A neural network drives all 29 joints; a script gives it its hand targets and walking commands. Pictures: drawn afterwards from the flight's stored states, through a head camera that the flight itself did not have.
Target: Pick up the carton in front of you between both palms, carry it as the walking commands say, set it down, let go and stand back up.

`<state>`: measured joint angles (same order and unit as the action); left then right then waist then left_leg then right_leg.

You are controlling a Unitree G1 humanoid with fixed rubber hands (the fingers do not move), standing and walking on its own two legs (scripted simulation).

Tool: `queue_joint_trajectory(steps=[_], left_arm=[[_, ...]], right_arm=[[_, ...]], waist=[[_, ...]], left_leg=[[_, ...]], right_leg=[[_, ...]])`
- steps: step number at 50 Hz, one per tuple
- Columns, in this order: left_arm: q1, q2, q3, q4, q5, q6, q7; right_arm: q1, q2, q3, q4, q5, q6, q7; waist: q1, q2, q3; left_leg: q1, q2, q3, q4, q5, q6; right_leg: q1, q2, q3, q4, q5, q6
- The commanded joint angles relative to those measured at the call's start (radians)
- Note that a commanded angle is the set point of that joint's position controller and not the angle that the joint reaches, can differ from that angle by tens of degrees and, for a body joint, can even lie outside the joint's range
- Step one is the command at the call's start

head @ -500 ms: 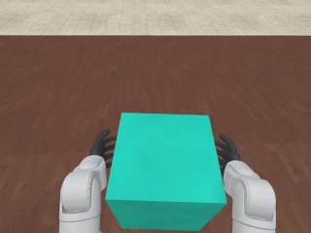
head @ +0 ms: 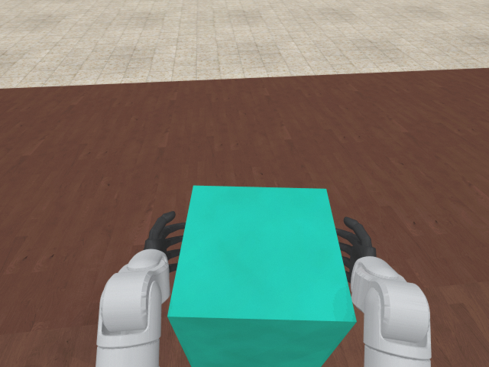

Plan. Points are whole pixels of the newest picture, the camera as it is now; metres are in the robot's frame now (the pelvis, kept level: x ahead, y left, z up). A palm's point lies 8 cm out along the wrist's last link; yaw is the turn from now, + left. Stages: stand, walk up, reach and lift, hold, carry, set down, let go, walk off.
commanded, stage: carry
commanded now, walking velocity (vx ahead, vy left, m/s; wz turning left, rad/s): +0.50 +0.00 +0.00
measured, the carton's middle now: (256, 283) +0.27 +0.00 +0.02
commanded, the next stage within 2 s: none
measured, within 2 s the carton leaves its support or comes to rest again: neither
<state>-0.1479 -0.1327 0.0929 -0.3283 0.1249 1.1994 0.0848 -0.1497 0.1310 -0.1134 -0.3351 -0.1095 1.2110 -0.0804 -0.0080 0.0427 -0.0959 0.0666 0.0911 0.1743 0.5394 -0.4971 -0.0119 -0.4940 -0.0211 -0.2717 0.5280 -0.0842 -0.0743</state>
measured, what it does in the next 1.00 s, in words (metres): walks ahead: left foot, then right foot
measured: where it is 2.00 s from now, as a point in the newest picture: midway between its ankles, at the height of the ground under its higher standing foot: (247, 196)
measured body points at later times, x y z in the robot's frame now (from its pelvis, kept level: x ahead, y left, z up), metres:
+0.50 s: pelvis +0.33 +0.02 +0.00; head +0.33 +0.04 +0.45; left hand +0.66 +0.17 +0.11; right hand +0.65 -0.13 +0.12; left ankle +0.45 +0.10 -0.72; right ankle +0.13 -0.08 -0.69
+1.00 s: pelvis +0.66 +0.01 -0.01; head +0.70 -0.01 +0.44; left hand +1.03 +0.17 +0.11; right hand +1.05 -0.13 +0.09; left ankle +0.49 +0.11 -0.66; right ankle +0.74 -0.04 -0.74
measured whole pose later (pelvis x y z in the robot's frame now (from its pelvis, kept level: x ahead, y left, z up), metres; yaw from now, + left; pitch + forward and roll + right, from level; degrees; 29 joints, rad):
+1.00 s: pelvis +0.66 +0.01 -0.01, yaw +1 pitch +3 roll +2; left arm -0.68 -0.03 0.25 0.09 0.09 1.18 0.12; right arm -0.68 0.01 -0.22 0.09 -0.05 1.18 -0.13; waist 0.01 0.00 0.01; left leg -0.23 0.00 0.11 1.01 -0.49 0.04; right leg -0.44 0.01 -0.12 0.55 -0.03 -0.08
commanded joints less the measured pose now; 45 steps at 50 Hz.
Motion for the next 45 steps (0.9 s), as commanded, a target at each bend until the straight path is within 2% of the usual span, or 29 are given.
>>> queue_joint_trajectory(steps=[1, 2, 3, 4, 5, 6, 7, 9, 12, 16, 19, 21, 22, 23, 24, 25, 26, 27, 28, 29, 30, 31, 33, 37, 42, 44, 45], left_arm=[[-0.38, -0.911, -0.692, 0.016, -0.389, -0.007, -0.257], [-0.406, -0.935, -0.698, -0.006, -0.41, -0.013, -0.262], [-0.412, -0.97, -0.712, -0.015, -0.423, -0.023, -0.266], [-0.433, -0.995, -0.725, -0.03, -0.432, -0.033, -0.269], [-0.444, -1.008, -0.734, -0.038, -0.441, -0.04, -0.271], [-0.436, -1.013, -0.738, -0.042, -0.446, -0.046, -0.274], [-0.42, -1.011, -0.742, -0.043, -0.45, -0.051, -0.279], [-0.388, -0.99, -0.747, -0.039, -0.452, -0.058, -0.289], [-0.382, -0.944, -0.746, -0.04, -0.453, -0.065, -0.296], [-0.437, -0.849, -0.731, -0.05, -0.443, -0.06, -0.278], [-0.548, -0.752, -0.709, -0.028, -0.431, -0.044, -0.25], [-0.645, -0.692, -0.69, 0.016, -0.427, -0.028, -0.229], [-0.698, -0.671, -0.679, 0.045, -0.431, -0.02, -0.218], [-0.752, -0.66, -0.665, 0.074, -0.436, -0.01, -0.208], [-0.803, -0.646, -0.645, 0.106, -0.438, -0.001, -0.199], [-0.873, -0.677, -0.639, 0.116, -0.458, 0.011, -0.191], [-0.928, -0.693, -0.625, 0.134, -0.467, 0.015, -0.184], [-0.974, -0.728, -0.609, 0.164, -0.473, 0.013, -0.177], [-1.015, -0.76, -0.592, 0.185, -0.474, 0.009, -0.174], [-1.037, -0.796, -0.581, 0.215, -0.474, 0.005, -0.171], [-1.066, -0.825, -0.568, 0.238, -0.472, 0.001, -0.168], [-1.096, -0.847, -0.558, 0.254, -0.469, -0.004, -0.166], [-1.13, -0.883, -0.542, 0.297, -0.456, -0.014, -0.161], [-1.175, -0.926, -0.522, 0.361, -0.436, -0.027, -0.157], [-1.181, -0.946, -0.516, 0.359, -0.438, -0.019, -0.165], [-1.17, -0.945, -0.51, 0.356, -0.439, -0.01, -0.176], [-1.167, -0.942, -0.506, 0.354, -0.441, -0.006, -0.183]], right_arm=[[-0.446, 0.859, 0.723, -0.064, 0.396, 0.004, 0.272], [-0.452, 0.889, 0.726, -0.042, 0.392, -0.007, 0.271], [-0.446, 0.917, 0.724, -0.044, 0.391, -0.019, 0.272], [-0.439, 0.949, 0.729, -0.036, 0.389, -0.032, 0.271], [-0.421, 0.97, 0.728, -0.028, 0.386, -0.043, 0.268], [-0.397, 0.981, 0.729, -0.018, 0.378, -0.053, 0.263], [-0.367, 0.988, 0.73, -0.006, 0.366, -0.064, 0.258], [-0.326, 0.989, 0.733, 0.01, 0.345, -0.081, 0.247], [-0.338, 0.966, 0.748, -0.006, 0.342, -0.093, 0.234], [-0.447, 0.879, 0.768, -0.059, 0.375, -0.077, 0.224], [-0.572, 0.77, 0.748, -0.052, 0.396, -0.051, 0.215], [-0.653, 0.704, 0.714, 0.003, 0.4, -0.035, 0.204], [-0.69, 0.68, 0.691, 0.042, 0.401, -0.028, 0.197], [-0.717, 0.658, 0.661, 0.094, 0.403, -0.021, 0.192], [-0.743, 0.642, 0.633, 0.135, 0.405, -0.014, 0.187], [-0.792, 0.616, 0.601, 0.166, 0.402, -0.014, 0.183], [-0.847, 0.657, 0.599, 0.194, 0.432, -0.011, 0.183], [-0.92, 0.691, 0.604, 0.184, 0.464, -0.012, 0.185], [-0.991, 0.745, 0.611, 0.188, 0.491, -0.014, 0.19], [-1.058, 0.791, 0.62, 0.186, 0.516, -0.018, 0.194], [-1.123, 0.828, 0.624, 0.193, 0.534, -0.022, 0.198], [-1.17, 0.862, 0.617, 0.205, 0.545, -0.027, 0.202], [-1.212, 0.904, 0.599, 0.25, 0.548, -0.034, 0.207], [-1.233, 0.94, 0.559, 0.331, 0.523, -0.039, 0.213], [-1.201, 0.953, 0.533, 0.351, 0.485, -0.031, 0.21], [-1.176, 0.953, 0.534, 0.358, 0.468, -0.028, 0.207], [-1.175, 0.955, 0.541, 0.357, 0.463, -0.029, 0.207]], waist=[[0.041, -0.328, -0.34], [0.035, -0.248, -0.309], [0.033, -0.176, -0.31], [0.025, -0.082, -0.29], [0.02, -0.07, -0.279], [0.019, -0.091, -0.281], [0.019, -0.113, -0.277], [0.022, -0.14, -0.25], [0.025, -0.172, -0.178], [0.044, -0.187, -0.107], [0.052, -0.195, -0.062], [0.034, -0.196, -0.069], [0.011, -0.176, -0.104], [-0.027, -0.118, -0.172], [-0.074, -0.015, -0.25], [-0.08, 0.272, -0.332], [-0.08, 0.313, -0.326], [-0.07, 0.236, -0.335], [-0.064, 0.1, -0.343], [-0.052, 0.015, -0.342], [-0.036, 0.013, -0.349], [-0.03, 0.037, -0.362], [-0.027, 0.06, -0.359], [-0.052, 0.067, -0.323], [-0.076, 0.092, -0.278], [-0.06, 0.109, -0.274], [-0.03, 0.112, -0.294]], left_leg=[[-0.659, -0.131, -0.055, 0.714, 0.054, -0.008], [-0.724, -0.064, -0.163, 0.83, 0.04, 0.026], [-0.722, -0.02, -0.179, 0.831, 0.082, 0.045], [-0.709, 0.02, -0.19, 0.76, 0.145, 0.054], [-0.682, 0.04, -0.189, 0.681, 0.19, 0.053], [-0.653, 0.037, -0.167, 0.62, 0.219, 0.05], [-0.644, 0.028, -0.144, 0.566, 0.228, 0.044], [-0.651, 0.02, -0.106, 0.441, 0.239, 0.03], [-0.689, 0.008, -0.048, 0.258, 0.317, 0.014], [-0.69, -0.014, 0.008, 0.108, 0.4, 0.025], [-0.668, -0.025, 0.017, 0.053, 0.438, 0.052], [-0.582, -0.041, 0.031, 0.031, 0.405, 0.079], [-0.463, -0.075, 0.063, 0.011, 0.375, 0.088], [-0.272, -0.13, 0.096, -0.012, 0.329, 0.089], [-0.075, -0.028, -0.062, -0.029, 0.235, 0.099], [0.104, 0.241, -0.597, -0.179, 0.048, 0.238], [0.159, 0.28, -0.753, -0.269, 0.175, 0.282], [0.149, 0.277, -0.648, -0.214, 0.343, 0.284], [0.109, 0.25, -0.555, -0.157, 0.479, 0.265], [0.056, 0.23, -0.473, -0.143, 0.53, 0.232], [0.008, 0.211, -0.407, -0.153, 0.522, 0.205], [-0.01, 0.201, -0.367, -0.165, 0.519, 0.194], [-0.015, 0.189, -0.318, -0.169, 0.551, 0.206], [0.049, 0.153, -0.231, -0.149, 0.702, 0.222], [0.06, 0.072, -0.098, -0.098, 0.838, 0.167], [0.08, 0.079, -0.086, -0.048, 0.873, 0.139], [0.072, 0.082, -0.07, 0.029, 0.914, 0.117]], right_leg=[[0.793, -0.419, 0.832, -0.308, -0.236, -0.191], [0.765, -0.417, 0.744, -0.306, -0.111, -0.186], [0.7, -0.378, 0.64, -0.282, 0.003, -0.156], [0.624, -0.354, 0.542, -0.278, 0.052, -0.114], [0.569, -0.33, 0.469, -0.293, 0.043, -0.08], [0.54, -0.309, 0.406, -0.306, 0.022, -0.058], [0.526, -0.297, 0.36, -0.316, 0.02, -0.052], [0.512, -0.28, 0.294, -0.34, 0.007, -0.055], [0.52, -0.241, 0.211, -0.347, 0.058, -0.056], [0.525, -0.216, 0.149, -0.323, 0.128, -0.059], [0.535, -0.219, 0.144, -0.291, 0.154, -0.057], [0.529, -0.221, 0.119, -0.209, 0.23, -0.044], [0.501, -0.202, 0.08, -0.101, 0.309, -0.027], [0.445, -0.15, 0.036, 0.094, 0.346, 0.001], [0.293, -0.112, 0.04, 0.334, 0.173, 0.026], [0.009, 0.023, 0.074, 0.665, -0.105, 0.08], [-0.171, 0.071, 0.204, 0.836, -0.417, 0.064], [-0.213, 0.019, 0.274, 0.925, -0.403, 0.032], [-0.227, -0.013, 0.295, 0.926, -0.367, 0.015], [-0.223, -0.044, 0.302, 0.857, -0.312, 0.009], [-0.191, -0.061, 0.303, 0.787, -0.27, 0.012], [-0.167, -0.064, 0.292, 0.737, -0.253, 0.018], [-0.178, -0.055, 0.265, 0.661, -0.238, 0.028], [-0.259, -0.042, 0.216, 0.417, -0.165, 0.04], [-0.102, 0.026, 0.119, 0.042, 0.108, 0.031], [-0.008, 0.03, 0.127, -0.061, 0.181, 0.013], [0.083, 0.027, 0.13, -0.09, 0.198, 0.002]])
